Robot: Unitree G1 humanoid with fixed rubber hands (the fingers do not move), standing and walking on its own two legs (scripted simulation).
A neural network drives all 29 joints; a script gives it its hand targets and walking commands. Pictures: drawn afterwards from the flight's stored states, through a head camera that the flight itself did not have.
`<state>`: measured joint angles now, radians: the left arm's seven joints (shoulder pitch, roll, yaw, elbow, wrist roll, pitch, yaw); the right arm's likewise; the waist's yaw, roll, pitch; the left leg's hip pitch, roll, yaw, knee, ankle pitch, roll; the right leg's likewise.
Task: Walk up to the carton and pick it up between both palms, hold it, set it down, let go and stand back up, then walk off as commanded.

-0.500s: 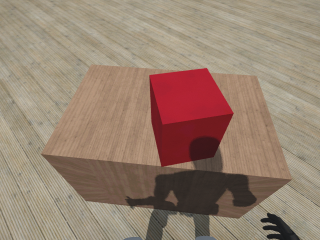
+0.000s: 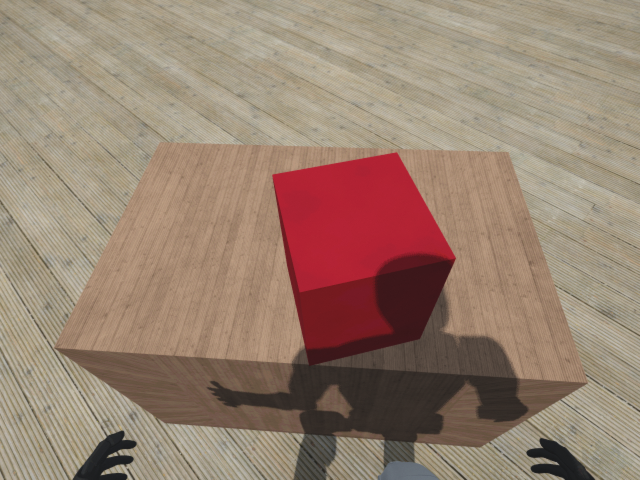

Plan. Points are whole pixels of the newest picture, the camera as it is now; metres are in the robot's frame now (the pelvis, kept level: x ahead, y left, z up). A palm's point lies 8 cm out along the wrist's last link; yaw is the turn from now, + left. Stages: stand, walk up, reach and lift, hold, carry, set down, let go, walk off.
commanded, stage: walk up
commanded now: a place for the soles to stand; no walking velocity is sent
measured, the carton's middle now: (351, 262) +0.43 -0.04 -0.05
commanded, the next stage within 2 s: reach and lift in 0.88 s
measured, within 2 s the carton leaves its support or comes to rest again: neither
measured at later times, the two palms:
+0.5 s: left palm out of the picture +0.11 +0.31 -0.08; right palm out of the picture +0.09 -0.30 -0.09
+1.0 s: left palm out of the picture +0.12 +0.29 -0.08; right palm out of the picture +0.09 -0.31 -0.10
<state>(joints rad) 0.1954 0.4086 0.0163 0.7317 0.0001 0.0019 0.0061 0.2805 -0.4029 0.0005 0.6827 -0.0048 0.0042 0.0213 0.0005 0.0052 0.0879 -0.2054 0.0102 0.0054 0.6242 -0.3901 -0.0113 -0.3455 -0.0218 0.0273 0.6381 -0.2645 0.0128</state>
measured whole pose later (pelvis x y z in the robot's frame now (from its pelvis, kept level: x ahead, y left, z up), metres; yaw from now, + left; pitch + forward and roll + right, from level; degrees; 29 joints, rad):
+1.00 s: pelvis -0.01 -0.01 +0.00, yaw +0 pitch -3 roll +0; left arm 0.12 0.36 0.02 0.71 0.00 0.26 0.02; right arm 0.19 -0.38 -0.07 0.88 -0.11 -0.16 0.05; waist 0.00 0.02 0.09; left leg -0.21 0.02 0.01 0.64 -0.38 -0.02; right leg -0.35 -0.01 0.03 0.64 -0.25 0.01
